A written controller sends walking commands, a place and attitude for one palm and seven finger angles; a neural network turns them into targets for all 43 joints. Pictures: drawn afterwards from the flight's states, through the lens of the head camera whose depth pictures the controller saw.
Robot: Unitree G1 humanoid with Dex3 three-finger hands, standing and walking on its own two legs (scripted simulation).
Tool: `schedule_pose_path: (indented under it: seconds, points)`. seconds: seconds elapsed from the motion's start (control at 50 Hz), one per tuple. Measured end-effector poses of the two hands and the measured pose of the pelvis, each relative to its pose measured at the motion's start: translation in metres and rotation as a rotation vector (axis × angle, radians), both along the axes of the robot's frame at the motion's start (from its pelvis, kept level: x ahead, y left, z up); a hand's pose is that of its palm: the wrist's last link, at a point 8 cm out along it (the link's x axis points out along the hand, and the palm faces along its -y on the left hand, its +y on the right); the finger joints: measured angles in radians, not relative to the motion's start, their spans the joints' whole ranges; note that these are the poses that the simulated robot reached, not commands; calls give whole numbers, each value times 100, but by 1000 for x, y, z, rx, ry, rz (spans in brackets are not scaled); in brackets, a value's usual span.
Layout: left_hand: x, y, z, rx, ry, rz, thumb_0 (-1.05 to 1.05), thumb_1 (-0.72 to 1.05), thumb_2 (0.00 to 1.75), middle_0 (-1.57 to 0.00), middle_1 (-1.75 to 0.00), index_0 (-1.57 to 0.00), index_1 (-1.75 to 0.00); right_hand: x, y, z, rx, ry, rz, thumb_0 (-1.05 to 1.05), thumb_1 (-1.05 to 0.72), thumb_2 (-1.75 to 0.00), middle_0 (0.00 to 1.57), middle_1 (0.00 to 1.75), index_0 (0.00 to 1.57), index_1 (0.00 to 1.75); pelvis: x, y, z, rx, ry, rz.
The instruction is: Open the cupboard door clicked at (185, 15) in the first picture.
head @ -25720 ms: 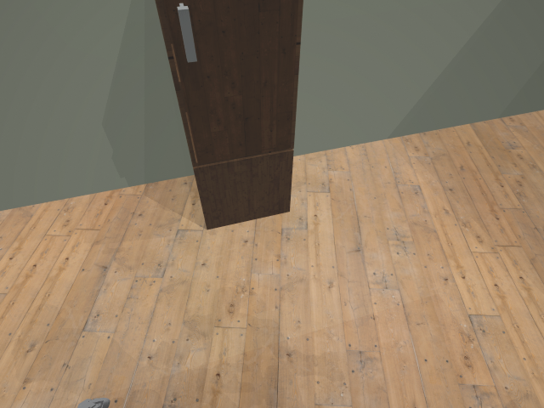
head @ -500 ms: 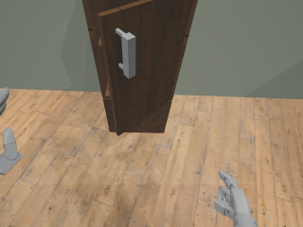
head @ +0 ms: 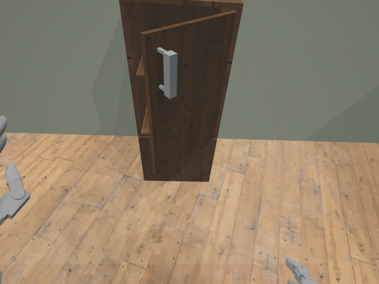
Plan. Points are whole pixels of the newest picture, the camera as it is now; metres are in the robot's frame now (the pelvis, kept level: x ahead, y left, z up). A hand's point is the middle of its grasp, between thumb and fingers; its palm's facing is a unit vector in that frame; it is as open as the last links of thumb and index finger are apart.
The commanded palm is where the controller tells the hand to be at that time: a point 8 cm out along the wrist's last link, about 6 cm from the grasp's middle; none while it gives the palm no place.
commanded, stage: stop stepping back and stand still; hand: left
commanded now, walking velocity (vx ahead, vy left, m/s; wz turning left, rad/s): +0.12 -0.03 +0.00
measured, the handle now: (165, 72) +0.64 +0.09 +0.15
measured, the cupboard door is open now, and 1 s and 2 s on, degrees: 42 42 42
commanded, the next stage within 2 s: let the arm hang, fingers relaxed in 0.10 s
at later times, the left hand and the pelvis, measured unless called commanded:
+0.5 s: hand out of the picture +0.06 +0.18 -0.16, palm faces +0.08 -0.98 -0.18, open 7.0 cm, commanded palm none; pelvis +0.00 +0.00 +0.00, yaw +3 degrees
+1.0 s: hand out of the picture +0.00 +0.20 -0.15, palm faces +0.05 -0.97 -0.25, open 7.3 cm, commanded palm none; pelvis -0.01 +0.01 +0.02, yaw +2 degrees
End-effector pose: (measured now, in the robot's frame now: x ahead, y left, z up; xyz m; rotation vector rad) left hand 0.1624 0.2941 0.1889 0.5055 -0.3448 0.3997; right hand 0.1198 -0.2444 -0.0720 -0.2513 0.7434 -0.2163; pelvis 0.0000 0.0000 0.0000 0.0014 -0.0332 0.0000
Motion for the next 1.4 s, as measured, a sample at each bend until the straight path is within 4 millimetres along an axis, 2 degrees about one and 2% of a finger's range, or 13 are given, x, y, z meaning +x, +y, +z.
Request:
schedule_pose_path:
  seconds: [0.12,0.22,0.26,0.34,0.38,0.42,0.48,0.54,0.64,0.76,0.86,1.16,1.4]
  points:
    - [1,1,10,78,43,31,2,89,90,-21,-30,-21,-30,-5,8,-5,65,-14,-5,1,-90,-90,20,30,20,30,2,-8,4,6,3,-5]
    - [5,-8,-4,55,99,9,2,89,90,-21,-30,-21,-30,-1,2,-15,84,33,33,1,-90,-90,21,30,20,30,2,-9,2,-10,17,6]
    - [17,-2,-44,-18,267,16,1,89,90,-20,-30,-21,-30,0,-3,-26,96,99,54,1,-90,-90,20,30,20,30,2,-6,2,-6,27,36]
    - [15,-3,-174,-280,725,71,1,90,90,-20,-30,-20,-30,-8,-6,-49,82,217,72,1,-90,-90,20,30,20,30,2,2,-9,-15,23,76]
    - [-8,-19,-237,-390,975,84,1,91,90,-19,-30,-20,-30,-18,-5,-55,75,276,63,1,-90,-90,20,30,20,29,1,3,-10,-7,13,68]
    - [-45,-43,-283,-483,1210,81,1,91,90,-19,-30,-20,-30,-30,-3,-55,78,330,45,1,-90,-90,20,30,20,29,2,2,-6,-1,8,56]
    - [-104,-73,-318,-610,1444,111,0,94,90,-20,-30,-20,-30,-50,3,-52,86,417,20,1,-90,-90,20,30,20,29,2,0,2,2,7,47]
    - [-145,-63,-322,-634,1539,201,-2,102,90,-21,-30,-21,-30,-71,10,-51,97,515,12,1,-90,-90,20,30,20,29,2,-3,9,-2,8,50]
    - [-198,-50,-314,-628,1682,297,-1,99,90,-20,-30,-21,-30,-98,20,-56,129,630,-7,1,-90,-90,20,30,20,29,1,0,15,-7,6,52]
    - [-223,-41,-303,-609,1748,356,0,94,90,-20,-30,-20,-30,-115,27,-62,158,679,-24,1,-90,-90,20,30,20,29,-2,4,18,-4,0,48]
    - [-211,-40,-302,-596,1719,342,1,92,90,-20,-30,-20,-30,-119,27,-64,166,678,-31,0,-90,-90,20,30,20,29,-5,6,19,0,-5,44]
    - [-130,-44,-302,-546,1545,204,1,91,90,-20,-30,-20,-30,-108,8,-58,133,614,-55,0,-90,-90,20,30,20,29,-6,4,20,4,-8,36]
    - [-116,-30,-296,-506,1540,222,1,91,90,-20,-30,-21,-30,-92,-9,-53,101,606,-55,0,-90,-90,20,30,20,29,0,0,21,3,-2,34]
